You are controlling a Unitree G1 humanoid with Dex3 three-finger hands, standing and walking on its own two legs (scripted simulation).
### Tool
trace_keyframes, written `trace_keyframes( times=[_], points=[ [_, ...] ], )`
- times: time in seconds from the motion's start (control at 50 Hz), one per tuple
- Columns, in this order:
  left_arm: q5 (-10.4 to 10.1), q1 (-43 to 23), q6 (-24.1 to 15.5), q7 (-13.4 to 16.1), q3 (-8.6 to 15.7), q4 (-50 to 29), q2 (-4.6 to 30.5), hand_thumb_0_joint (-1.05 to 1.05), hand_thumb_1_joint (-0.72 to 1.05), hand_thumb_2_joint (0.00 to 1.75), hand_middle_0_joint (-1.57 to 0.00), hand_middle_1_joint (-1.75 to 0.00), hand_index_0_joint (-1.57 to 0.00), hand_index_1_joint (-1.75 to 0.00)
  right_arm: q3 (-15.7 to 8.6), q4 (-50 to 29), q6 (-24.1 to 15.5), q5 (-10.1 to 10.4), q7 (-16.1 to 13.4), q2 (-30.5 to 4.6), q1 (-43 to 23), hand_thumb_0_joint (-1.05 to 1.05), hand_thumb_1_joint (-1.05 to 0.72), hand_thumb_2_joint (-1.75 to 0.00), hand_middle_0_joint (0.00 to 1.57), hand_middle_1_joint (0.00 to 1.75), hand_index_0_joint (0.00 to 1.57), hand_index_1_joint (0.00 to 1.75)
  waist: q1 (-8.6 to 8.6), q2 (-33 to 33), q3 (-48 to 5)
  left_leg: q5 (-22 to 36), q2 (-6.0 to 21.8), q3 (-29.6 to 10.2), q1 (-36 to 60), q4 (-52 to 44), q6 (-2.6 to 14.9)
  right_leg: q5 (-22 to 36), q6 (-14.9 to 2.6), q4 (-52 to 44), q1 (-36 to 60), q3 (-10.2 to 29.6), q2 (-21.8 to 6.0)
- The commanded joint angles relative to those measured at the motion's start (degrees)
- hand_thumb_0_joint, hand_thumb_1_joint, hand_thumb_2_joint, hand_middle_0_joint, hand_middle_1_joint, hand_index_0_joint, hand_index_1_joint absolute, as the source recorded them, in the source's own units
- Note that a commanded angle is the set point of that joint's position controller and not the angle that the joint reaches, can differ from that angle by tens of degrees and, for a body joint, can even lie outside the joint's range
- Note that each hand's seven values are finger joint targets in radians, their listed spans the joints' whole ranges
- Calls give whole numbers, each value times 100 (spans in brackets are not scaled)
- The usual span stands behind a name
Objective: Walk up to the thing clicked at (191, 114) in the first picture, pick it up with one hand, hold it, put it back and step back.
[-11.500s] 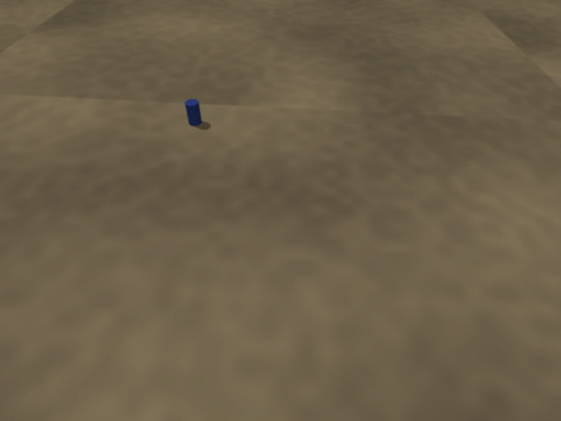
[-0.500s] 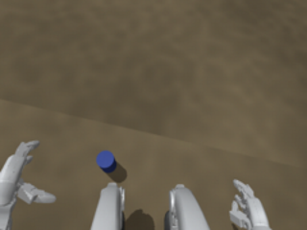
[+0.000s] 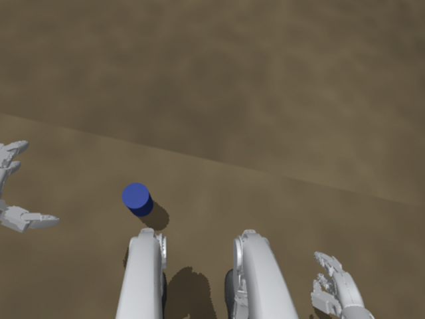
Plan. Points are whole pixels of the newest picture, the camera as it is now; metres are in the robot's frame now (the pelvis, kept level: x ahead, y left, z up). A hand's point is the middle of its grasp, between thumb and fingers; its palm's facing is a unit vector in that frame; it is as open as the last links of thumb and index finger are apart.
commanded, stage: go down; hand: left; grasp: from the side
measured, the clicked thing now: (138, 200) +0.42 +0.20 -0.46
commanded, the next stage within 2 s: none
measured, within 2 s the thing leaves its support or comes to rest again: neither
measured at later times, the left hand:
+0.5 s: hand (30, 195) +0.35 +0.35 -0.11, palm faces -0.05 -0.86 -0.51, open 15.4 cm
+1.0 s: hand (32, 194) +0.36 +0.36 -0.13, palm faces -0.02 -0.89 -0.46, open 15.4 cm
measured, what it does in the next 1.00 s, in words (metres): lowers itself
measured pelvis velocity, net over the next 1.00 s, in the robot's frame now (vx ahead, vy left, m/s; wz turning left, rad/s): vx -0.02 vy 0.00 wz -0.03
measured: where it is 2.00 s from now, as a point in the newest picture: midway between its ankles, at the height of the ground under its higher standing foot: (196, 316)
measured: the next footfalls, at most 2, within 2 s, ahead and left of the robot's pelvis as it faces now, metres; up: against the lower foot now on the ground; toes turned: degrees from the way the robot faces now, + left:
none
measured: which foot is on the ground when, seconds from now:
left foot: down 0.00-1.00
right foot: down 0.00-1.00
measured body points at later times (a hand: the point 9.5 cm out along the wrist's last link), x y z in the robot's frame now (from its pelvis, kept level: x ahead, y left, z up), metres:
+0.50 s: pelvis -0.01 +0.00 -0.05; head +0.18 +0.05 +0.35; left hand +0.35 +0.40 -0.08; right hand +0.14 -0.27 -0.17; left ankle +0.07 +0.13 -0.50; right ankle +0.07 -0.14 -0.50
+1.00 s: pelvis -0.02 +0.00 -0.09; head +0.18 +0.05 +0.31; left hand +0.35 +0.41 -0.10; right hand +0.13 -0.28 -0.20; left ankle +0.07 +0.13 -0.50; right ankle +0.07 -0.14 -0.50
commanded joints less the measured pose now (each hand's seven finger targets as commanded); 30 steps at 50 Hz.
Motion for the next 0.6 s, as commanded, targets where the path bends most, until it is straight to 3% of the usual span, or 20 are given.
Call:
trace_keyframes(
  times=[0.0,0.02,0.08,0.16,0.22,0.26,0.3,0.32,0.36,0.42,0.44,0.46,0.54,0.56,0.58],
  points=[
    [-17,-728,-181,104,492,-607,1773,0,-34,53,-4,-49,-4,-48,-457,-516,-83,62,-58,-1164,537,0,-80,-88,20,30,20,30,118,768,-2557,478,-134,-28,2162,-1479,233,650,-341,-1131,985,-36,88],
    [-49,-549,-199,99,673,-350,1925,0,-37,61,-4,-57,-4,-56,-411,-496,-55,56,-48,-1146,509,0,-81,-88,20,30,20,30,177,578,-2415,365,-129,-55,2010,-1493,250,558,-335,-1114,986,-47,96],
    [-71,-1161,-444,12,558,-638,1945,0,-33,49,-2,-45,-2,-44,-399,-484,-66,23,-38,-1103,505,0,-78,-88,20,30,20,30,39,715,-2567,508,-163,60,1907,-1215,266,677,-343,-1034,896,27,86],
    [-151,-1383,-757,-114,755,-515,2235,0,-33,48,-1,-41,-1,-40,-379,-405,-96,-13,-29,-1152,519,0,-79,-88,20,30,20,30,68,958,-2688,543,-135,5,1966,-1094,227,663,-352,-776,599,15,85],
    [-197,-1420,-904,-230,883,-592,2393,0,-31,42,0,-32,-1,-32,-396,-351,-76,-49,0,-1256,578,0,-77,-87,20,30,20,30,139,1247,-3126,993,-104,-97,2323,-977,179,886,-368,-515,361,-39,83],
    [-268,-1307,-918,-305,915,-481,2340,0,-30,46,-1,-36,-1,-35,-407,-309,-48,-72,14,-1299,605,0,-79,-88,20,30,20,30,145,1219,-3204,1235,-127,-63,2265,-812,191,1040,-368,-445,354,-60,86],
    [-336,-1136,-944,-338,1162,-338,2527,0,-29,48,-2,-36,-2,-36,-342,-304,-4,-76,43,-1284,607,0,-79,-88,20,30,20,30,262,1076,-3241,1240,-134,-81,2104,-772,196,1023,-371,-343,360,-95,100],
    [-357,-1166,-959,-392,1087,-420,2463,0,-30,43,-1,-31,-1,-31,-344,-305,17,-88,54,-1264,536,0,-78,-87,20,30,20,30,267,1125,-3209,1098,-126,-43,2049,-759,206,950,-370,-347,343,-87,101],
    [-434,-1086,-937,-444,1171,-340,2456,0,-28,49,-2,-37,-2,-37,-345,-329,57,-83,60,-1299,561,0,-79,-88,20,30,20,30,234,991,-3200,939,-133,-62,1849,-724,212,877,-363,-290,378,-113,108],
    [-523,-1282,-933,-546,1142,-450,2464,0,-26,45,-2,-35,-2,-34,-382,-352,76,-81,40,-1337,503,0,-78,-87,20,30,20,30,129,882,-3114,603,-132,1,1565,-605,241,699,-344,-303,348,-104,121],
    [-542,-1266,-940,-569,1244,-449,2577,0,-25,47,-1,-36,-1,-35,-373,-341,84,-81,41,-1364,540,0,-79,-88,20,30,20,30,175,939,-3168,624,-125,-29,1576,-598,227,711,-351,-214,311,-117,117],
    [-573,-1347,-952,-607,1183,-528,2557,0,-24,41,-2,-32,-2,-31,-362,-334,82,-86,39,-1337,491,0,-77,-87,20,30,20,30,153,930,-3091,483,-118,-15,1507,-574,231,606,-344,-221,247,-108,117],
    [-706,-1743,-1063,-749,1200,-628,2602,0,-21,40,-2,-32,-3,-31,-332,-252,64,-113,29,-1349,521,0,-78,-87,20,30,20,30,54,954,-3151,711,-119,30,1399,-263,243,775,-343,-68,117,-82,115],
    [-725,-1600,-1076,-770,1318,-502,2746,0,-22,43,-2,-34,-2,-33,-295,-257,68,-124,29,-1349,492,0,-78,-87,20,30,20,30,115,914,-3120,794,-120,28,1351,-239,241,816,-343,-26,161,-89,113],
    [-714,-1713,-1112,-805,1272,-554,2732,0,-24,36,-2,-29,-2,-27,-294,-242,66,-132,33,-1345,471,0,-77,-87,20,30,20,30,108,1000,-3100,700,-110,32,1342,-208,240,732,-354,36,17,-90,115]
  ],
)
